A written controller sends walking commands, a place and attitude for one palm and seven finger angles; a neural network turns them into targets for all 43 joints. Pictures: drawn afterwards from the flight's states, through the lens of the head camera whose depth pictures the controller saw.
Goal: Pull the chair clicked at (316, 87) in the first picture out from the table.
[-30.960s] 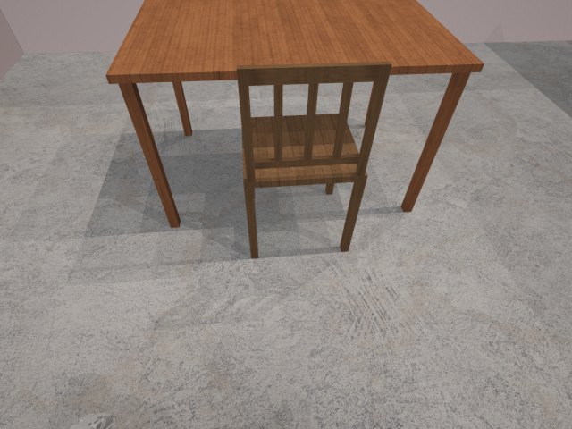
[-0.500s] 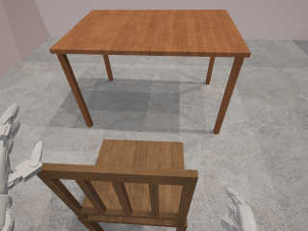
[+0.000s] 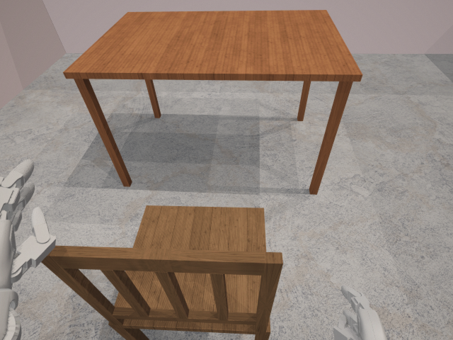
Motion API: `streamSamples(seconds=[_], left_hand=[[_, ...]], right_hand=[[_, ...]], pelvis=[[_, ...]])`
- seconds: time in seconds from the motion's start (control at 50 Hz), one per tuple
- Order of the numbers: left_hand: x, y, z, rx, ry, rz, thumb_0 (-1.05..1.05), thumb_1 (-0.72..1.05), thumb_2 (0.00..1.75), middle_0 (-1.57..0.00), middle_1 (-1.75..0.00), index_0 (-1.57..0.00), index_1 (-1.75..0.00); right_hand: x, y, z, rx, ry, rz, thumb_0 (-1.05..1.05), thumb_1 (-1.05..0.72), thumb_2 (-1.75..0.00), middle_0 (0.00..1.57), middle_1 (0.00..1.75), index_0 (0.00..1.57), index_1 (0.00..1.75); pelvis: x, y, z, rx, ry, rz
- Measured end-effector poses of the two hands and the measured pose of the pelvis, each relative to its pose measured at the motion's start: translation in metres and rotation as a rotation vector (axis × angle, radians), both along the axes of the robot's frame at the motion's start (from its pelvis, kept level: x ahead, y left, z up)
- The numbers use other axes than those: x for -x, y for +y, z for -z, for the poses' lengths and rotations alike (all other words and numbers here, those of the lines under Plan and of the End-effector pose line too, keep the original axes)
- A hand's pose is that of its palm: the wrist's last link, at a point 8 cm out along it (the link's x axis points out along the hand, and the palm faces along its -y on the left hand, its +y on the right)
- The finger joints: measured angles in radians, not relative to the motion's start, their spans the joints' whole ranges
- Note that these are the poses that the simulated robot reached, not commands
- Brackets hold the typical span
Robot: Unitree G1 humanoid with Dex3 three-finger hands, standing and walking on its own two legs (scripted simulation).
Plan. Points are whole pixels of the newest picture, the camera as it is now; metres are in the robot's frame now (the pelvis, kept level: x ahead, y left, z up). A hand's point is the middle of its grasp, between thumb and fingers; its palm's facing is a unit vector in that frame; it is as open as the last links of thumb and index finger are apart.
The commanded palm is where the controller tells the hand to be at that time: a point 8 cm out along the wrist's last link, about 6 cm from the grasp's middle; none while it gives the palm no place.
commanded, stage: step back with the hand held close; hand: left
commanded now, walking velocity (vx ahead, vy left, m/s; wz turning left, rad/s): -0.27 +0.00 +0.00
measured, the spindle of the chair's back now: (174, 294) +0.23 +0.15 -0.11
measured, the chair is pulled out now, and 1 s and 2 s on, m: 0.64 0.64 0.64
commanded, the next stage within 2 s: stop stepping back and stand still in 1.34 s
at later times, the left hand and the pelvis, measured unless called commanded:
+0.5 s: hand (11, 286) +0.13 +0.28 +0.16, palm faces +0.41 -0.75 -0.52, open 7.4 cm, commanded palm +0.08 +0.31 +0.18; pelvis -0.07 +0.01 +0.00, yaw -1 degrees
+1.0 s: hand out of the picture +0.07 +0.29 +0.16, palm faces +0.42 -0.77 -0.49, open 7.4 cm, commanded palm +0.01 +0.33 +0.18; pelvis -0.13 +0.03 -0.02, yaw +1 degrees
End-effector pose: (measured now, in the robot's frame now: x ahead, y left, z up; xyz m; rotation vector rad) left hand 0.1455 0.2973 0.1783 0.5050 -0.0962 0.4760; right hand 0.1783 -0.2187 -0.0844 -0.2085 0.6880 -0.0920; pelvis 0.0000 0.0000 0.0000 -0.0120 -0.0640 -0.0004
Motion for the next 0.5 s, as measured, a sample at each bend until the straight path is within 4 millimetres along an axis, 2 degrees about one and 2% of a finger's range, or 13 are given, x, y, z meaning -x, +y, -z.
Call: streamSamples(seconds=[0.12,0.22,0.32,0.5], left_hand=[[-0.006,0.008,-0.011,-0.051,-0.026,0.026,0.01,0.89,0.9,-0.21,-0.3,-0.21,-0.3],[-0.002,0.004,-0.002,-0.071,0.057,0.085,0.01,0.89,0.9,-0.21,-0.3,-0.21,-0.3],[0.017,0.003,0.001,-0.092,0.096,0.117,0.01,0.89,0.9,-0.21,-0.3,-0.21,-0.3],[0.059,0.014,-0.002,-0.093,0.019,0.058,0.01,0.89,0.9,-0.21,-0.3,-0.21,-0.3]], right_hand=[[0.005,0.001,-0.002,-0.007,0.019,0.02,0.02,-0.9,-0.89,0.2,0.3,0.2,0.3],[0.021,-0.003,-0.002,-0.007,0.041,0.08,0.01,-0.9,-0.89,0.2,0.3,0.2,0.3],[0.044,-0.005,0.0,0.005,0.065,0.113,0.01,-0.9,-0.89,0.2,0.3,0.2,0.3],[0.081,-0.002,0.003,0.025,0.065,0.089,0.02,-0.9,-0.89,0.2,0.3,0.2,0.3]], pelvis=[[0.01,0.003,-0.001,0.006,0.031,0.008],[0.021,0.01,-0.003,-0.006,0.057,0.022],[0.035,0.013,-0.002,-0.015,0.064,0.021],[0.068,0.012,0.002,0.001,0.059,0.011]])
